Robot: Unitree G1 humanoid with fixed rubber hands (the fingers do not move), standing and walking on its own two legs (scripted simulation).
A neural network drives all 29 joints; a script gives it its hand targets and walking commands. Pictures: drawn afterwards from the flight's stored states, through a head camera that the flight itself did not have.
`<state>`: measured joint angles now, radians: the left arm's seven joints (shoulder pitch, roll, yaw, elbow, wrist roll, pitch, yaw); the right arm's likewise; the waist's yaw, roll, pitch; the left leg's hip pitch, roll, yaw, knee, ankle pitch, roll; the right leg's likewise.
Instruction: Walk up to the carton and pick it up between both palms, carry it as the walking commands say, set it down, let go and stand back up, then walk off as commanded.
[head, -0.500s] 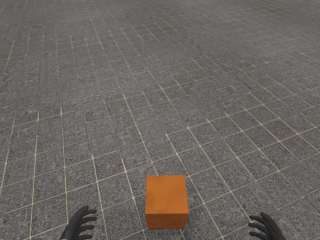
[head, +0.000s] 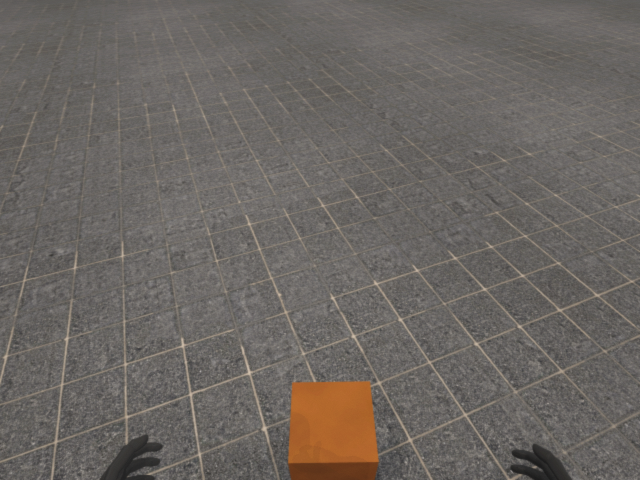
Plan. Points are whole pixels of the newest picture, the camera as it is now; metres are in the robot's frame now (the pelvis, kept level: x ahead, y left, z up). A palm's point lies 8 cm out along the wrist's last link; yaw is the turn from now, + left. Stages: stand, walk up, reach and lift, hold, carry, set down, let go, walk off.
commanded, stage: stand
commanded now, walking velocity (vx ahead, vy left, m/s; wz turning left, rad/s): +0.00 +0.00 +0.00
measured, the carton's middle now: (331, 439) +0.45 +0.01 -0.63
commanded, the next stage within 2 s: walk off in 1.28 s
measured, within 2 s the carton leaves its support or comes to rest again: neither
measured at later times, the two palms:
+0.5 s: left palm out of the picture +0.13 +0.28 -0.05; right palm out of the picture +0.12 -0.27 -0.06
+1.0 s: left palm out of the picture +0.11 +0.28 -0.05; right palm out of the picture +0.11 -0.27 -0.06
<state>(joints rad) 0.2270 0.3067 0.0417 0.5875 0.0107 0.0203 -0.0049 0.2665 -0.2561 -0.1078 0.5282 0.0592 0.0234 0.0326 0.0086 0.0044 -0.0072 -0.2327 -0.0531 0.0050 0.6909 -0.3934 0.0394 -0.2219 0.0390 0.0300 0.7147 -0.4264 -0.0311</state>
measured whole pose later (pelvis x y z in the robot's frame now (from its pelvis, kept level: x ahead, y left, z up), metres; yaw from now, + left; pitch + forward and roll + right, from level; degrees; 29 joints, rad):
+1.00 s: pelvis -0.03 +0.00 +0.00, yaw +0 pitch -6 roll +1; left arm 0.23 0.32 0.04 0.66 0.01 -0.03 0.00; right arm 0.27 -0.27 -0.11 0.60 0.06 -0.01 0.02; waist 0.01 0.00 -0.03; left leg -0.23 -0.05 0.01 0.69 -0.36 0.04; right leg -0.22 0.04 0.03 0.71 -0.39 -0.03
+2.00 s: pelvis +0.10 +0.15 -0.04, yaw +15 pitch -1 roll -6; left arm 0.36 0.28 0.04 0.69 0.03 -0.04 0.01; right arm 0.25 -0.28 -0.11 0.62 0.06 0.02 0.06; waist -0.02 -0.01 -0.02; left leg -0.63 0.10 0.06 1.03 -0.40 0.06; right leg -0.08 -0.14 -0.14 0.84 -0.60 0.15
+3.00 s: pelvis +0.59 +0.85 -0.10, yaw +60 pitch +2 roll +0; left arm 0.20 0.32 0.07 0.81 0.04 -0.08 -0.03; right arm 0.16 -0.27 -0.07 0.62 0.06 -0.06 -0.03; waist 0.02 -0.02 0.04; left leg -0.62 -0.11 -0.02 1.33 -0.75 0.07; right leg -0.48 -0.06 0.02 1.75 -0.52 0.12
